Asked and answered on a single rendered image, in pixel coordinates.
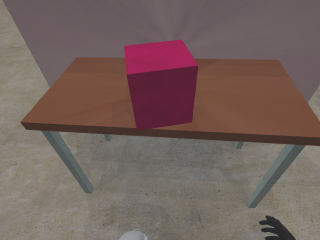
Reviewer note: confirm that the right robot hand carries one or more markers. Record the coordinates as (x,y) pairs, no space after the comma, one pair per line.
(279,229)

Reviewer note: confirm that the carton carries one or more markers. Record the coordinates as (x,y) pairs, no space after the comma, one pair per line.
(162,79)

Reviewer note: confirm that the table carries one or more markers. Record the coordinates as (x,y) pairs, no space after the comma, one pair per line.
(240,100)

